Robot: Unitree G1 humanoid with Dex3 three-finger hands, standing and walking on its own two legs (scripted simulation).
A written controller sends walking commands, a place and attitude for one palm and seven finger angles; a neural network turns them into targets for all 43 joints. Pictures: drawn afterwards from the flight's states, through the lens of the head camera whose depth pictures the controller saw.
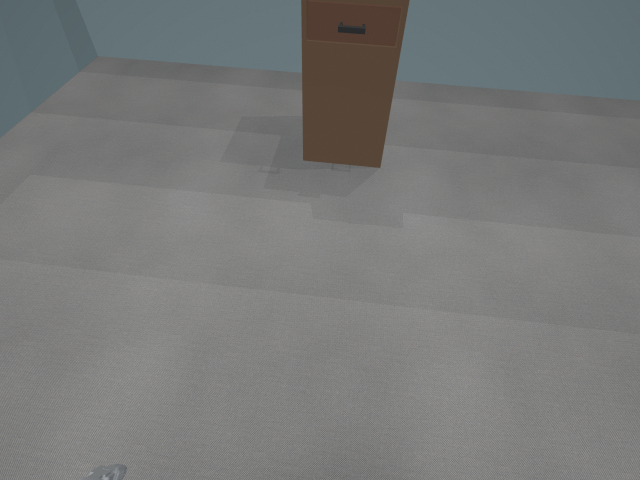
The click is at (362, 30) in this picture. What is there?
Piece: drawer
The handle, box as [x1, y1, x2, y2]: [338, 22, 365, 33]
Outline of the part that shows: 338,25 338,31 340,32 364,33 364,24 361,27 343,25 342,22 340,22 340,24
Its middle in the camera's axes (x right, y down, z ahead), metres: +0.12 -0.82 +1.50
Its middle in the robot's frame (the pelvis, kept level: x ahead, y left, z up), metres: +1.67 -0.04 -0.09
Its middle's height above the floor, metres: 0.68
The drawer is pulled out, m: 0.00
